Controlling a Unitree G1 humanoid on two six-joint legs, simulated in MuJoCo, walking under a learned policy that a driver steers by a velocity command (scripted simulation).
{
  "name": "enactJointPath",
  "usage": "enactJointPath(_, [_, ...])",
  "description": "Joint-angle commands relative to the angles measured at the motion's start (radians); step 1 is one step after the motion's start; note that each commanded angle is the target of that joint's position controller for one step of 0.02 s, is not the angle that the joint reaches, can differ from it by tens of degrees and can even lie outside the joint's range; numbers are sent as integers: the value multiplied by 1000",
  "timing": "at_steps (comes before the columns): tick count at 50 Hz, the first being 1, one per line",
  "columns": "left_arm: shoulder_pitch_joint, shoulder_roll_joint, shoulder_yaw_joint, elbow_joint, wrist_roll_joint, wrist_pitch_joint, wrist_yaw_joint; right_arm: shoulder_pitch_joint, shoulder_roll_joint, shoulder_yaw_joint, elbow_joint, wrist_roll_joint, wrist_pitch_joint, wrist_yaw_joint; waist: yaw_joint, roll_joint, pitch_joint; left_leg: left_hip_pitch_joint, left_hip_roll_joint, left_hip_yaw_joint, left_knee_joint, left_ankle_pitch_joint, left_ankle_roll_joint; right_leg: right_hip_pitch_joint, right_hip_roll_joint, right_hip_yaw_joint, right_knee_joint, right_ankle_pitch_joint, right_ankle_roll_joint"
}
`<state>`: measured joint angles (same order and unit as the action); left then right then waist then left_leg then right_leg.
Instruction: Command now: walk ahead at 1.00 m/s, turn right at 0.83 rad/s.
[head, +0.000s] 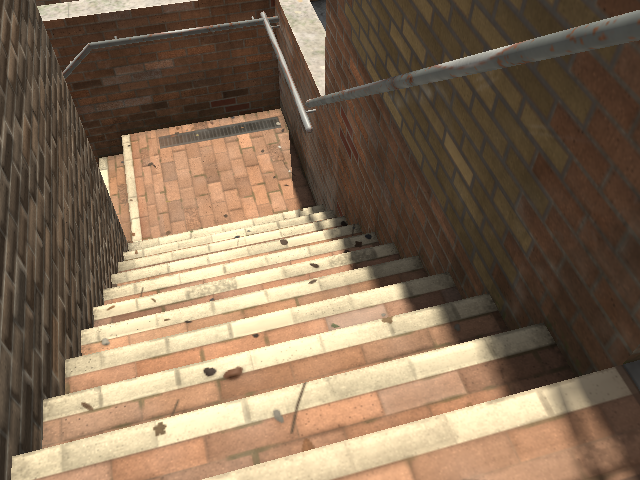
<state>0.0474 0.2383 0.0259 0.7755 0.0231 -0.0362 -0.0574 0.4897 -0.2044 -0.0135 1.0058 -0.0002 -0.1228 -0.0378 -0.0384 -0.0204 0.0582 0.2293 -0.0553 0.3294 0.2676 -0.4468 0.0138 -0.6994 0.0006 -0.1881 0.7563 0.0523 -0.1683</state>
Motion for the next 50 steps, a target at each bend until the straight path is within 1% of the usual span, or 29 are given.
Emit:
enactJointPath(1, [382,142,48,58,10,9,18,-154,-265,-49,-110,-7,18,-42,281,158,-144,-269,304,-46,435,1631,-17,571,117,-29,22,-123,-55])
enactJointPath(2, [613,189,79,130,5,12,35,-238,-294,-63,-141,-19,36,-37,398,124,-235,-397,296,-79,799,1496,-3,808,99,67,-44,-204,-103])
enactJointPath(3, [596,213,110,147,-40,26,61,-324,-275,-70,-163,-14,41,-22,408,-88,-175,-646,74,-101,1271,542,-9,923,41,232,-203,-253,-149])
enactJointPath(4, [426,273,100,126,-30,28,67,-252,-83,-14,-239,-41,17,-5,158,-205,-86,-963,21,-225,1465,-42,-16,908,-49,479,-100,148,-184])
enactJointPath(5, [370,297,103,72,0,26,71,-210,-105,-8,-346,-9,-7,14,138,-190,-295,-1138,3,-438,1452,-36,-60,1073,-245,923,-329,-36,-400])
enactJointPath(7, [337,124,71,87,12,16,78,-264,-180,-17,-323,-28,-18,28,68,164,-75,-1090,116,-458,1188,45,-42,759,-239,885,-514,-279,-288])
enactJointPath(9, [316,135,68,79,3,-36,78,-233,-151,0,-301,-76,34,20,-7,177,-15,-969,174,-438,1017,34,-57,528,-197,753,-465,-132,-245])
enactJointPath(14, [288,194,71,82,-28,-81,65,-315,-83,24,-313,-18,67,55,29,11,-39,-490,79,-221,572,587,-16,232,40,326,-517,282,-70])
enactJointPath(16, [314,128,60,103,-26,-85,73,-268,-151,-17,-280,-5,39,59,45,31,-91,-582,130,-330,436,905,86,437,75,226,-335,64,13])
enactJointPath(22, [335,131,35,116,-1,-84,111,-342,-129,-31,-298,-39,56,78,115,-30,23,-638,44,-294,200,1048,121,611,-31,131,-2,39,65])
enactJointPath(25, [291,128,30,113,28,-78,163,100,-182,-57,-144,-25,49,31,-36,-3,-100,-440,61,-255,4,1139,110,746,-70,109,573,295,67])
enactJointPath(26, [159,165,42,90,9,-79,170,349,-187,-73,-78,-35,49,31,-222,129,-126,-194,56,-227,-141,1321,134,586,10,23,1003,195,106])
enactJointPath(27, [82,101,38,82,18,-56,176,385,-227,-87,-37,-43,47,42,-271,330,-23,-10,148,-366,-121,1298,216,180,121,14,1508,-606,127])
enactJointPath(28, [-1,-6,5,13,19,-42,171,378,-274,-77,-54,-15,54,41,-214,377,15,75,190,-399,274,1828,174,-179,181,46,1733,-975,107])
enactJointPath(29, [118,18,-7,-141,-37,-56,160,302,-273,-54,-97,-20,43,24,-8,345,-181,404,354,-728,466,2175,328,-453,129,197,1580,-851,161])
enactJointPath(30, [174,63,-12,-112,2,-52,151,239,-250,-57,-118,10,56,30,-7,32,-236,348,398,-834,382,1968,375,-490,55,221,1495,-720,163])
enactJointPath(31, [361,154,-14,-157,103,-62,7,318,-258,-75,-86,-140,43,93,-72,-40,-539,525,463,-878,427,1601,558,-511,41,425,1479,-883,342])
enactJointPath(32, [359,151,-3,-185,20,-67,-21,118,-340,-103,-118,-134,34,127,11,65,-168,42,479,-1089,409,1435,594,-712,-11,462,1464,-806,333])
enactJointPath(33, [259,188,-2,-185,16,-57,-6,33,-220,-63,-90,-173,23,118,30,-126,47,-309,438,-1029,341,1290,478,-719,-82,461,1197,-703,310])
enactJointPath(35, [269,33,-47,-190,51,-40,1,122,-119,-25,-50,-135,-19,46,117,-82,-27,-716,128,-775,316,1124,189,-359,-107,273,874,-285,296])
enactJointPath(36, [200,-8,-63,-199,63,-52,-16,121,-79,-11,-96,-82,-42,23,88,-75,15,-1077,-68,-623,361,952,75,36,-75,176,526,18,265])
enactJointPath(38, [184,-36,-68,-224,66,-53,-66,23,-171,-23,-120,-77,-75,-15,112,36,-59,-1329,-184,-586,453,656,-34,508,-36,167,517,334,267])
enactJointPath(41, [313,106,-5,-152,93,-15,-78,12,-250,-52,-184,-45,-90,-55,61,-10,40,-1186,-277,-469,716,22,-54,606,30,198,-50,593,179])
enactJointPath(43, [210,13,-16,-174,86,26,-59,238,-178,-24,-136,-11,-67,-31,-2,30,87,-791,-186,-652,821,233,3,475,49,186,-431,397,165])
enactJointPath(46, [417,71,17,-20,61,3,-53,301,-151,35,-188,48,3,38,-1,91,24,-614,-136,-791,1094,675,-59,658,-103,216,-804,729,106])
enactJointPath(47, [768,101,39,64,66,-25,-25,264,-57,76,-246,17,25,96,110,-8,-287,-1007,-57,-784,1431,475,-105,1304,-324,321,-398,925,-100])
enactJointPath(48, [635,212,77,-29,37,-18,-41,479,26,70,-266,-15,29,140,33,-351,-610,-1427,-185,-559,1984,-626,-203,1741,-642,486,135,1808,-485])
enactJointPath(49, [658,238,90,-56,118,-16,-46,393,-150,38,-331,11,66,145,145,-90,-624,-1597,-173,-513,2194,-618,-201,1698,-666,558,89,1867,-491])
enactJointPath(50, [544,254,94,-70,117,-10,-39,201,-146,36,-398,13,100,145,105,64,-409,-1678,-83,-495,2100,-474,-168,1352,-652,555,-22,1443,-397])
